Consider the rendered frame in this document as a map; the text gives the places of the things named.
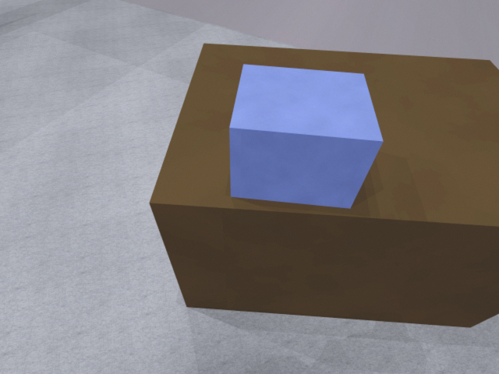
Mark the carton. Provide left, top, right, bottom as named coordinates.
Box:
left=229, top=64, right=383, bottom=209

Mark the pedestal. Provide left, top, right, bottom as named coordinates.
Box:
left=149, top=43, right=499, bottom=328

